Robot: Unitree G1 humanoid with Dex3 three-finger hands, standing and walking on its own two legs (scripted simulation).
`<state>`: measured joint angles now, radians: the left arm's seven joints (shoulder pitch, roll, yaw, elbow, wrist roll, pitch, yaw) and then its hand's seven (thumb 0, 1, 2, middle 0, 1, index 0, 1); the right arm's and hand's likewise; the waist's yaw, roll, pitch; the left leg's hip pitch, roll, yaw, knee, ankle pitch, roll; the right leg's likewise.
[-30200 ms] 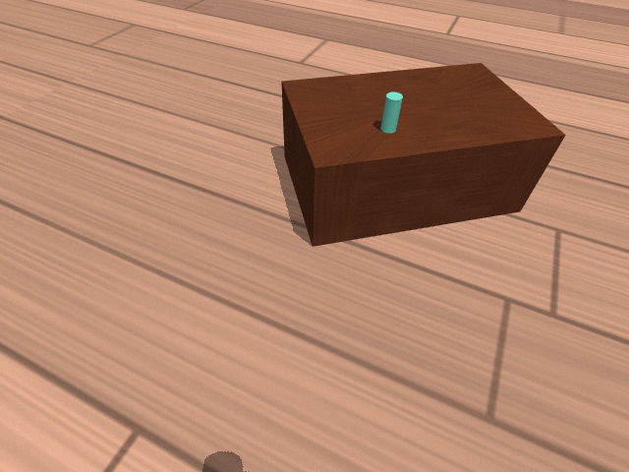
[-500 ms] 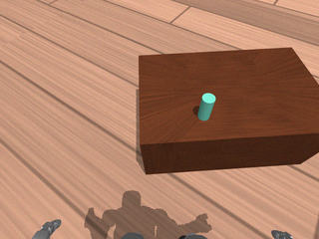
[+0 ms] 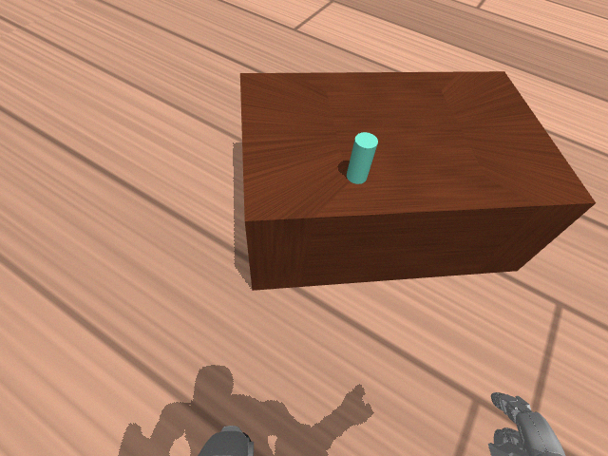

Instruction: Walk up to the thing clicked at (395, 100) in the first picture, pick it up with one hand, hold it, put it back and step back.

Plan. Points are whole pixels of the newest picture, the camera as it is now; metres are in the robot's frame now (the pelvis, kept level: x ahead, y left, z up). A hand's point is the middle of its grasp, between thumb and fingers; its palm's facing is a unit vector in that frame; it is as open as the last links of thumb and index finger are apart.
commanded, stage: step back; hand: right
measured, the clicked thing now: (361, 159) +0.85 -0.17 -0.27
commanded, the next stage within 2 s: stand in 2.00 s
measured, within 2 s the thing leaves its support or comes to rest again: neither
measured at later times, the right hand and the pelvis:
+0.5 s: hand out of the picture -0.06 -0.27 -0.13, palm faces -0.14 +0.90 -0.41, open 7.4 cm; pelvis -0.15 -0.02 +0.01, yaw +6 degrees
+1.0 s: hand out of the picture -0.20 -0.35 -0.15, palm faces -0.13 +0.92 -0.38, open 7.4 cm; pelvis -0.31 -0.08 +0.01, yaw +5 degrees
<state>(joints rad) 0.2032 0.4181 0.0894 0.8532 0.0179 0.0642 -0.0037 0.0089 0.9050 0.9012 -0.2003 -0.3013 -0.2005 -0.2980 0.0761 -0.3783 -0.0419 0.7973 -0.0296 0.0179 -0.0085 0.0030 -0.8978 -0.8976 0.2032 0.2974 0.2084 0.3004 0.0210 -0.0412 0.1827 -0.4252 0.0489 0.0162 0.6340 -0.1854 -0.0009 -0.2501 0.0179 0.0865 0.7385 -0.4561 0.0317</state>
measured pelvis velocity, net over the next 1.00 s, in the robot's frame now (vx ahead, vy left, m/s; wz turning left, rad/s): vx -0.31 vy -0.08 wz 0.08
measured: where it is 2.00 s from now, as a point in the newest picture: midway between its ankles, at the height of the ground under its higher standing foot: outside the picture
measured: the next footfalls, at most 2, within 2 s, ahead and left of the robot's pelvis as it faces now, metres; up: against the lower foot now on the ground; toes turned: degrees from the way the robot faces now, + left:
right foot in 0.02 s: +0.00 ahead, -0.14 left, +0.00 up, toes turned +3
left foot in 0.36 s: -0.10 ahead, +0.09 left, +0.00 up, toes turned +4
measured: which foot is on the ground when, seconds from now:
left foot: down 0.00-0.06, up 0.08-0.34, down 0.36-0.78, up 0.80-1.00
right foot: up 0.00-0.00, down 0.02-0.40, up 0.42-0.72, down 0.74-1.00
